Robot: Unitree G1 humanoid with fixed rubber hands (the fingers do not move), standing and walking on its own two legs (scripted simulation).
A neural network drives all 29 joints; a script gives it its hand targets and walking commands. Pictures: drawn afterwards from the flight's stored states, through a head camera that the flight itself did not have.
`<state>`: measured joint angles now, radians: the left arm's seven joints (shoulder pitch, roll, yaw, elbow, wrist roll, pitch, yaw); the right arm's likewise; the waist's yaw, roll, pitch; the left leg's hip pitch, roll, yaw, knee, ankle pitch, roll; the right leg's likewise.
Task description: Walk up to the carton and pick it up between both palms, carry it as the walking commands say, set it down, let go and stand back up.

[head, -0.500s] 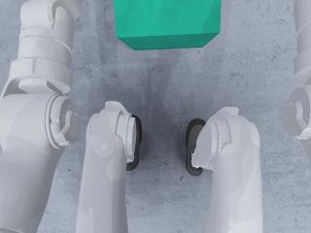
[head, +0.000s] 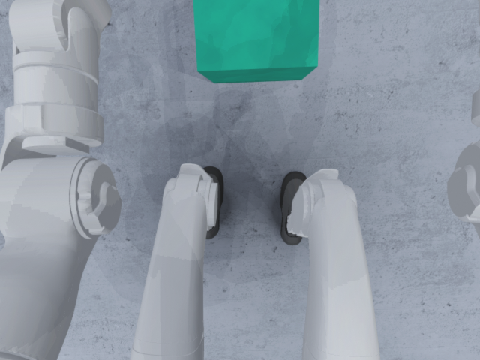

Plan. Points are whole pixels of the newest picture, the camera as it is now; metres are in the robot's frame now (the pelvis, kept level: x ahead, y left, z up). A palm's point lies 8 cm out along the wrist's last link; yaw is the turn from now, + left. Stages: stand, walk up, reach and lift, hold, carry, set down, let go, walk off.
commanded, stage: set down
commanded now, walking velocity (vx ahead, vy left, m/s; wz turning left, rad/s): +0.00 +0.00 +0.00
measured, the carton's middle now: (256, 22) +0.60 +0.02 -0.44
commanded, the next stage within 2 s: let go in 0.34 s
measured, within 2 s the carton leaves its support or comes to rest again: neither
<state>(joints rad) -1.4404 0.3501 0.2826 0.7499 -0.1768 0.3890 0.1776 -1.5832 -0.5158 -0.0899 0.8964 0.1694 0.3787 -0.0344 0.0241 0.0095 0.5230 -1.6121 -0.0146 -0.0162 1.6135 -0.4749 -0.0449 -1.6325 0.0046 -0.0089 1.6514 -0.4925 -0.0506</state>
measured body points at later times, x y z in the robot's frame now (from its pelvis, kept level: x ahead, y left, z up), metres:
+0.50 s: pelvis +0.01 +0.00 +0.10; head +0.36 -0.02 +0.37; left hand +0.57 +0.21 -0.01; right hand +0.59 -0.22 -0.01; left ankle +0.12 +0.14 -0.51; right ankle +0.12 -0.10 -0.51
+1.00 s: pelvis +0.06 +0.01 +0.18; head +0.22 +0.00 +0.59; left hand +0.38 +0.25 +0.11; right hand +0.40 -0.23 +0.10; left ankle +0.12 +0.14 -0.51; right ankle +0.12 -0.10 -0.51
